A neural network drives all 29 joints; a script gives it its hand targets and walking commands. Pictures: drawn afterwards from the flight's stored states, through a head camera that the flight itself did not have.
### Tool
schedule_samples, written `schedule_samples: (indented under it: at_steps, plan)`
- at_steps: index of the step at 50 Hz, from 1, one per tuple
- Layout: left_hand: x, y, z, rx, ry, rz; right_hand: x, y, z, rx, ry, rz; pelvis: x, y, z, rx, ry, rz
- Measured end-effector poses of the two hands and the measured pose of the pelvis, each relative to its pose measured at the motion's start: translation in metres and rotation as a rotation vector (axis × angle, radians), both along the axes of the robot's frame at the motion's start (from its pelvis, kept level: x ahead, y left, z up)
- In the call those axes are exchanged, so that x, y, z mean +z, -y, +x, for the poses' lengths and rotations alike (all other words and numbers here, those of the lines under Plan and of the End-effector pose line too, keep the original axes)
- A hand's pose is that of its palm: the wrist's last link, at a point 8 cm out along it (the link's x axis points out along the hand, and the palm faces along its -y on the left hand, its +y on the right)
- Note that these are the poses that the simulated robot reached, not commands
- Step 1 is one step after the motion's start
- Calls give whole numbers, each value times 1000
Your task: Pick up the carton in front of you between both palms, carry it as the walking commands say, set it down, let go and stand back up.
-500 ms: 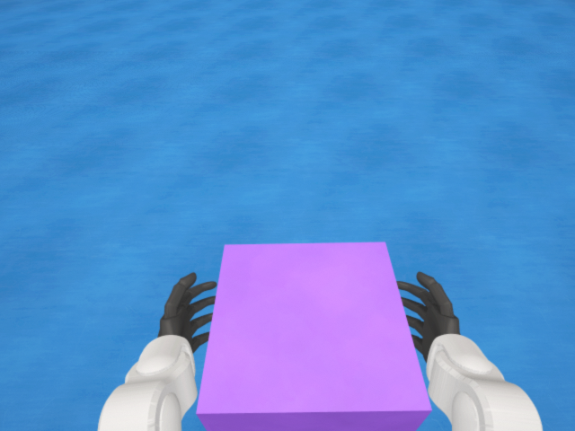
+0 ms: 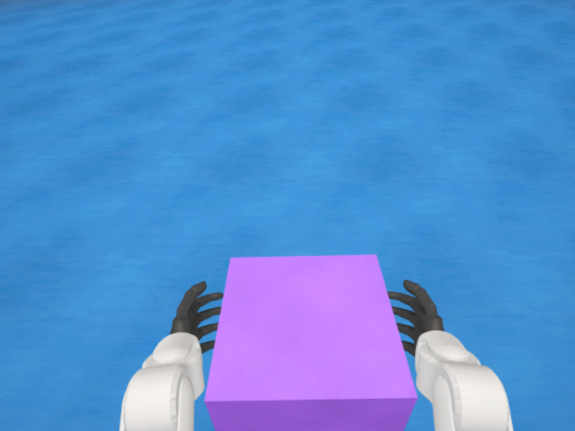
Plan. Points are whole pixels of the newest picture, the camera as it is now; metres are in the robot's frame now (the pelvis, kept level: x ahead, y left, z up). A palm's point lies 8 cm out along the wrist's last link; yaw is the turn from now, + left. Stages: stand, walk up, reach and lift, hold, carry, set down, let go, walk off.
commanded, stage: carry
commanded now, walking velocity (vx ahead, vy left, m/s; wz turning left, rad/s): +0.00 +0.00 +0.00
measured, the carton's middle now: (305, 367) +0.24 +0.00 -0.02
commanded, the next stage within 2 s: hold in 1.14 s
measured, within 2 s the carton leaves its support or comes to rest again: neither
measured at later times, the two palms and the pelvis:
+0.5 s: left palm (194, 348) +0.25 +0.15 +0.03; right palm (419, 346) +0.25 -0.15 +0.03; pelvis -0.04 +0.00 +0.00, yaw +0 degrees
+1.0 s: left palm (192, 352) +0.24 +0.15 +0.04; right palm (424, 350) +0.24 -0.15 +0.04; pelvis -0.05 +0.00 +0.00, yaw +0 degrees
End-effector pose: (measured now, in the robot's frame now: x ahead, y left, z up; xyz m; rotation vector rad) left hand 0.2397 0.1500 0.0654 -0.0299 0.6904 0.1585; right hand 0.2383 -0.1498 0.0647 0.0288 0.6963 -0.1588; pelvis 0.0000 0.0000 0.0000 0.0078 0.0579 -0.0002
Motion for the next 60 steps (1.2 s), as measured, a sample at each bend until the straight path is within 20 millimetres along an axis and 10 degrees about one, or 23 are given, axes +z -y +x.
schedule_samples:
  at_steps: [20,60]
  plan:
    - [-35,1,8,-51,2,62,-35,0,8,49,2,-59,4,0,-31,-1,23,-4]
    - [-22,4,-10,-52,27,69,-22,3,-9,57,27,-72,8,3,-52,-10,77,-1]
